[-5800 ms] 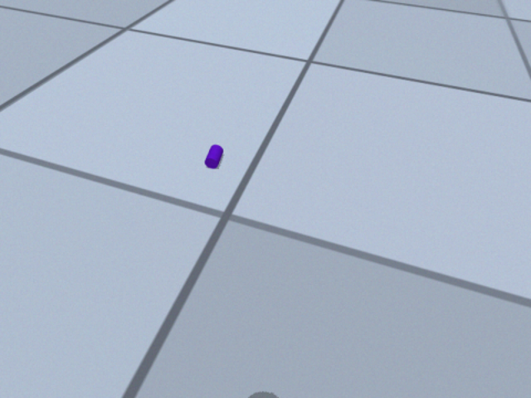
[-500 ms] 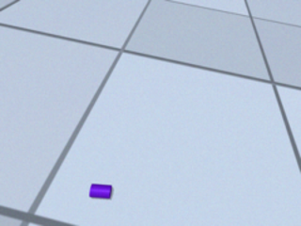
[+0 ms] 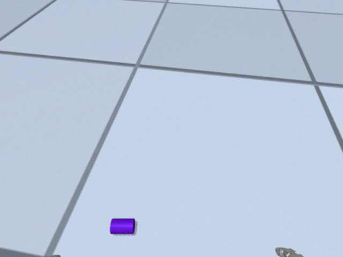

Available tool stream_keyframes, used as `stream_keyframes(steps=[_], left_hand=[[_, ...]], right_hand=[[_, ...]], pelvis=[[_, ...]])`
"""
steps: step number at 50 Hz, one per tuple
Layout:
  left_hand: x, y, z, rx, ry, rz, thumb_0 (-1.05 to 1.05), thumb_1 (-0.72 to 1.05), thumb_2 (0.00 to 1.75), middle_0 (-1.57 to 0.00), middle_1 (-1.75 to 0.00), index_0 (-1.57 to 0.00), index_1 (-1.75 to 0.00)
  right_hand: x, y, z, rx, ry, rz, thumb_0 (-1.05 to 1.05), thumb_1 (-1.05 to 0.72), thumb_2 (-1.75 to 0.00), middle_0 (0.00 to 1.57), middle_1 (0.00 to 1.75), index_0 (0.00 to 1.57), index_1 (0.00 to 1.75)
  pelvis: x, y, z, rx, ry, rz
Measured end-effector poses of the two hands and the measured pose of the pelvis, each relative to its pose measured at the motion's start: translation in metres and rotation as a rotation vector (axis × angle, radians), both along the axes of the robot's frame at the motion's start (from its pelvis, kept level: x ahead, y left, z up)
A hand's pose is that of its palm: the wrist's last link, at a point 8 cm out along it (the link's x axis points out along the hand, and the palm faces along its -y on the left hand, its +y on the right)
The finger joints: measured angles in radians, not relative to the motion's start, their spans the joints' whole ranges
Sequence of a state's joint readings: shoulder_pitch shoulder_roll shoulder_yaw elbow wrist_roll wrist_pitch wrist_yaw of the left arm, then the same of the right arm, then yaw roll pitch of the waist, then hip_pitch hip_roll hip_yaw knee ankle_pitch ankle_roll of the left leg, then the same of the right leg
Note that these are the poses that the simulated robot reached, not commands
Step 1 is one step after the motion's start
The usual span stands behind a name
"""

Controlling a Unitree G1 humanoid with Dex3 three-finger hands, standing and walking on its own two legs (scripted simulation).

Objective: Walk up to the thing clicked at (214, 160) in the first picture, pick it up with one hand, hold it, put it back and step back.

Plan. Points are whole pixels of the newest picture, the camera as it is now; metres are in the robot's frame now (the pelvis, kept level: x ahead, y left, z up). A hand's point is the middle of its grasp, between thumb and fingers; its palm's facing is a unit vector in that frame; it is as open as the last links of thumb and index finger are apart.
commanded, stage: walk up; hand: left
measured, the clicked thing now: (122, 226) +0.40 +0.26 -0.74
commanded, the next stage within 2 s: stand in 0.74 s
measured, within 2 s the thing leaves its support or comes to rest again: neither
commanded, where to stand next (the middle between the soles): +0.06 +0.00 m, yaw -2 degrees
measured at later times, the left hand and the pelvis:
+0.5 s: hand out of the picture +0.09 +0.25 -0.15, palm faces -0.08 -0.94 -0.34, open 7.4 cm; pelvis +0.00 +0.00 +0.01, yaw -2 degrees
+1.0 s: hand out of the picture +0.11 +0.25 -0.15, palm faces -0.06 -0.94 -0.33, open 7.4 cm; pelvis +0.01 +0.00 +0.01, yaw -1 degrees
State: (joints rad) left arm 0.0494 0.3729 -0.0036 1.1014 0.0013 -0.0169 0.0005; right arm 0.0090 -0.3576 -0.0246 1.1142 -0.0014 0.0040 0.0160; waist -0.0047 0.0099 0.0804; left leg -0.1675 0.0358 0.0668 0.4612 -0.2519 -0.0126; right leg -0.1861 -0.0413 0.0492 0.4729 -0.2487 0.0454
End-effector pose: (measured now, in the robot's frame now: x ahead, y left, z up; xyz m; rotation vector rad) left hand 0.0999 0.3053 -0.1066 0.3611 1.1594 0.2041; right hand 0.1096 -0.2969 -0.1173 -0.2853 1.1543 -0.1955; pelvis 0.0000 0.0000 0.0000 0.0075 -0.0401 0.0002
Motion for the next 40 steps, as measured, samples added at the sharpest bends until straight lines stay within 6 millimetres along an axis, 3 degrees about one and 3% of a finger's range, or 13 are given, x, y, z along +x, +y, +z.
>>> stream_keyframes(steps=[18,28,40], left_hand=[[-0.012,-0.011,-0.012,-0.05,0.072,-0.03,0.01,0.91,0.9,-0.2,-0.3,-0.2,-0.3],[-0.013,-0.008,-0.008,-0.03,0.085,-0.025,0.01,0.91,0.9,-0.2,-0.3,-0.2,-0.3],[0.003,-0.009,-0.003,-0.019,0.052,-0.035,0.01,0.91,0.9,-0.2,-0.3,-0.2,-0.3]], right_hand=[[-0.053,-0.011,0.008,-0.031,0.108,-0.072,0.0,-0.9,-0.9,0.2,0.3,0.2,0.3],[-0.044,-0.007,0.003,-0.009,0.085,-0.079,0.0,-0.9,-0.9,0.2,0.3,0.2,0.3],[-0.027,-0.007,0.004,0.0,0.053,-0.072,0.0,-0.9,-0.9,0.2,0.3,0.2,0.3]], pelvis=[[-0.002,0.002,0.006,0.0,0.008,-0.028],[0.002,0.001,0.005,0.0,0.007,-0.037],[0.007,0.0,0.006,-0.002,0.011,-0.035]])
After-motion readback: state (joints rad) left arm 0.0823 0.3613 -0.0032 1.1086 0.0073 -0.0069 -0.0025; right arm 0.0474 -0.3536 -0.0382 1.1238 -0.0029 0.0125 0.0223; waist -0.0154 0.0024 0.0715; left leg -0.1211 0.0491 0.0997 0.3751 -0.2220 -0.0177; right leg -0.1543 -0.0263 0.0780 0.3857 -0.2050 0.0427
